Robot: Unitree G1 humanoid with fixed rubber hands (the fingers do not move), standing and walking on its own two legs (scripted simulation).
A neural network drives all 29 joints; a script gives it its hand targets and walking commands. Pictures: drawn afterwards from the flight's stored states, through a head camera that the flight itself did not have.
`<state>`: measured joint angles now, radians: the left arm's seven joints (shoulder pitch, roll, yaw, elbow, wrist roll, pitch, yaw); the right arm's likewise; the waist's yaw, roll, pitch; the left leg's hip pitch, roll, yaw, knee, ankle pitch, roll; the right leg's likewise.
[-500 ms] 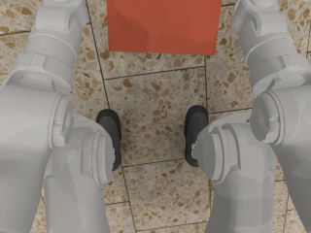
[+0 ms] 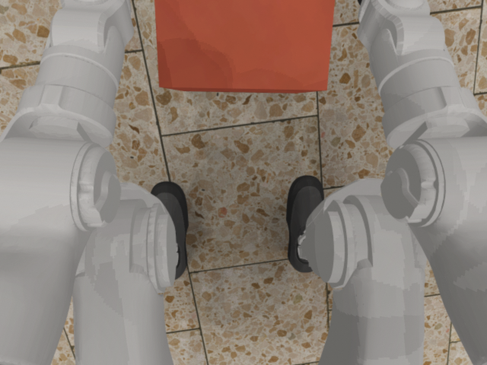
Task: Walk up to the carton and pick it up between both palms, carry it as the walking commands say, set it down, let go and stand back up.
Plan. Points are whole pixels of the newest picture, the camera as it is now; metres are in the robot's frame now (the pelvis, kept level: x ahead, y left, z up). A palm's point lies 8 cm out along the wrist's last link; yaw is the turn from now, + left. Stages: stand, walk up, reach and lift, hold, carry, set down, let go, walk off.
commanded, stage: reach and lift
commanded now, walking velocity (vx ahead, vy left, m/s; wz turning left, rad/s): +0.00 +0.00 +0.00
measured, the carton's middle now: (242, 16) +0.52 -0.01 -0.26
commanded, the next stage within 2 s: none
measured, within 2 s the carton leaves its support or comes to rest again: neither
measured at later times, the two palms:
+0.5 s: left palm out of the picture +0.56 +0.14 -0.15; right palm out of the picture +0.55 -0.16 -0.14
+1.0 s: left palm out of the picture +0.56 +0.13 -0.07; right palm out of the picture +0.53 -0.16 -0.08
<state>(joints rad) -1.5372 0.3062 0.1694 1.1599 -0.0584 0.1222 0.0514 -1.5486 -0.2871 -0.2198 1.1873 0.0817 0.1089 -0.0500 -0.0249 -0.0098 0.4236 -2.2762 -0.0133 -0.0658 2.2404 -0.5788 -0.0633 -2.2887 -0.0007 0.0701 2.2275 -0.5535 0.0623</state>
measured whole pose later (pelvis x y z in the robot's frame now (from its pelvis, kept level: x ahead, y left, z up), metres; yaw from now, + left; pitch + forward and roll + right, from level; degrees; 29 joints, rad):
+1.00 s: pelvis +0.00 +0.00 +0.04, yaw +0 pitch +42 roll +0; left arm -1.36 0.15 0.38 0.85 0.12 0.26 0.08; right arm -1.29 -0.10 -0.45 0.79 -0.12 0.27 -0.05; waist -0.02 0.02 0.15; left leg -2.26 -0.02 -0.06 2.09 -0.56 -0.06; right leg -2.26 0.00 0.08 2.08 -0.54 0.08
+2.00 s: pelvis +0.00 +0.00 +0.13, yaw +0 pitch +44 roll +0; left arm -1.13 -0.01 0.50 0.69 0.29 0.38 0.06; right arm -1.09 0.06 -0.57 0.65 -0.27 0.39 -0.05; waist -0.02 0.01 -0.14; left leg -2.04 -0.02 -0.06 1.77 -0.50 -0.05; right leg -2.05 0.01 0.07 1.76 -0.49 0.07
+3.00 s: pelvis +0.03 +0.00 +0.25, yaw +0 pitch +36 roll +0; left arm -0.87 -0.11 0.49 0.61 0.33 0.38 0.03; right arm -0.83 0.14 -0.56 0.57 -0.31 0.40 -0.01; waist -0.02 0.02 -0.22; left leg -1.57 -0.01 -0.06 1.38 -0.44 -0.04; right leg -1.57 0.00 0.07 1.37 -0.43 0.06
